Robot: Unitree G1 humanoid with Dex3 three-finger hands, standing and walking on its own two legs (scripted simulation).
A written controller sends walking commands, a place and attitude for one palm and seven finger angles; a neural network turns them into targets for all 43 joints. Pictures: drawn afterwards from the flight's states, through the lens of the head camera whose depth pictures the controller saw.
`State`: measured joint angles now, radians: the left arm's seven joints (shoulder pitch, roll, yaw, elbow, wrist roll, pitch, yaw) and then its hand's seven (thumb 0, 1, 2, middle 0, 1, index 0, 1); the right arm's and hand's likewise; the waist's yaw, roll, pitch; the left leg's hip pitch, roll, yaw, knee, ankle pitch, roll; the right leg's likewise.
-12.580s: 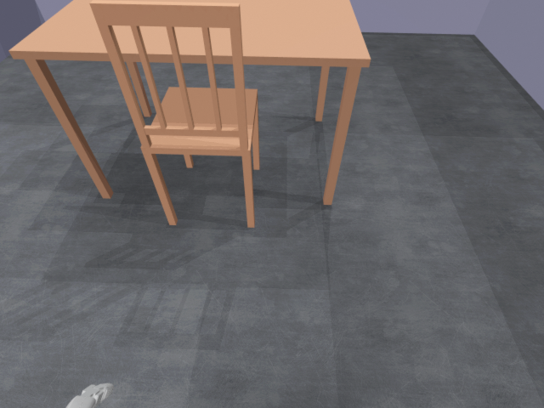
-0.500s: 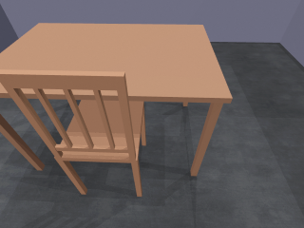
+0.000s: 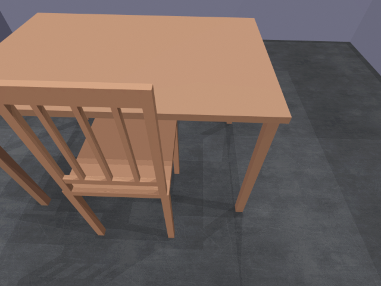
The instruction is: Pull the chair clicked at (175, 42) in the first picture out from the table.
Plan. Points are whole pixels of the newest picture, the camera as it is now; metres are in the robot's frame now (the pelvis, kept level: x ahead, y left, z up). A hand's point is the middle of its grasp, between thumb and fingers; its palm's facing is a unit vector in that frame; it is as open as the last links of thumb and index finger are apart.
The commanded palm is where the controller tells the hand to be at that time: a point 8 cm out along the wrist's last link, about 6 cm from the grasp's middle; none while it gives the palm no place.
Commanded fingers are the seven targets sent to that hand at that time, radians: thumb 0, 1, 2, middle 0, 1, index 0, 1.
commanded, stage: shuffle to correct the standing spot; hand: left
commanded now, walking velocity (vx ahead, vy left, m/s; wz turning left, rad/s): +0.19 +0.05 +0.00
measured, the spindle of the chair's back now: (95, 148) +0.48 +0.32 -0.05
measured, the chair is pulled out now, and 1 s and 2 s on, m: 0.00 0.00 0.00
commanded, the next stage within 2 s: come to a stop and stand still in 0.06 s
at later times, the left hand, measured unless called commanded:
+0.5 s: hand out of the picture +0.03 +0.17 -0.18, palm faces +0.04 -0.98 -0.20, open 7.4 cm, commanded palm none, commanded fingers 0.00 0.90 0.90 -0.20 -0.30 -0.20 -0.30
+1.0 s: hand out of the picture +0.03 +0.19 -0.17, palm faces +0.01 -0.97 -0.23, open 7.4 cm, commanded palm none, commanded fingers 0.00 0.90 0.90 -0.20 -0.30 -0.20 -0.30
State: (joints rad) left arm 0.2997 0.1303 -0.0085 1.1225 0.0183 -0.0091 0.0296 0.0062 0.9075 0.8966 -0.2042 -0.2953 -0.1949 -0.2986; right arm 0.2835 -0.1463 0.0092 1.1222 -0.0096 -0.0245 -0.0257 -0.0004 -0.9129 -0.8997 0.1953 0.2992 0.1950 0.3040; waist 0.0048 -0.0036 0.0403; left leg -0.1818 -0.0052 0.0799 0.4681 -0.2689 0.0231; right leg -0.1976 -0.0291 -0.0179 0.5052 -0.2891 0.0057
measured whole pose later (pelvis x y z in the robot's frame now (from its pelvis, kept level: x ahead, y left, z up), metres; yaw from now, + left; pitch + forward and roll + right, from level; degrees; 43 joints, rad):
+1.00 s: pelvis +0.00 +0.01 -0.01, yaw -1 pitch -3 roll +0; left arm 0.26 0.17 -0.01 1.05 0.02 0.00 0.04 0.01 0.91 0.90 -0.20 -0.30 -0.20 -0.30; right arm 0.26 -0.18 0.00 1.04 -0.01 0.00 -0.02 0.00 -0.93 -0.90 0.20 0.30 0.19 0.30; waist 0.00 0.02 0.03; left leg -0.18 0.00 0.08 0.54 -0.32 0.03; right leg -0.18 -0.03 -0.01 0.55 -0.32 0.01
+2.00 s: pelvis +0.02 -0.01 +0.00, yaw +0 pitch -1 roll +1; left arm 0.22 0.20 0.00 1.09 0.02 -0.01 0.03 0.01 0.91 0.90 -0.20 -0.30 -0.20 -0.30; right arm 0.21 -0.19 0.01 1.12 -0.01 -0.02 -0.03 0.00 -0.91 -0.90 0.20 0.30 0.20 0.30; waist 0.00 0.00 0.04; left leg -0.14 0.01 0.07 0.44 -0.29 0.00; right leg -0.16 -0.01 -0.02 0.49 -0.31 -0.01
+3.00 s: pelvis -0.06 +0.00 -0.09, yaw +2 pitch +14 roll -2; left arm 0.32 0.23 0.19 0.04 -0.28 -0.27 -0.27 0.01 0.14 0.57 -0.13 -0.18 -0.12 -0.18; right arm 0.28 -0.18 0.03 0.56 0.02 -0.23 -0.06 0.01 -0.90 -0.90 0.20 0.30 0.20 0.31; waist -0.02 0.03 -0.12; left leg -0.94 0.03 0.00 1.17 -0.48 0.02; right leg -0.89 -0.01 -0.08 1.13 -0.47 -0.01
